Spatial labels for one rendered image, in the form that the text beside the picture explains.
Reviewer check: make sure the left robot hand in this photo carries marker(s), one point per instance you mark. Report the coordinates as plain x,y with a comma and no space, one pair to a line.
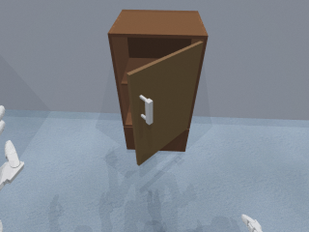
13,166

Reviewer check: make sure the right robot hand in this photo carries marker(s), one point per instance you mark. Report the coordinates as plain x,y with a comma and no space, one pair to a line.
252,224

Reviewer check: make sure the handle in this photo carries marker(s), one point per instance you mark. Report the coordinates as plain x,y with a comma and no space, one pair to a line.
149,110

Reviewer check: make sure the cupboard door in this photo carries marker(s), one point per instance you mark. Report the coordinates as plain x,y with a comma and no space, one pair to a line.
170,83

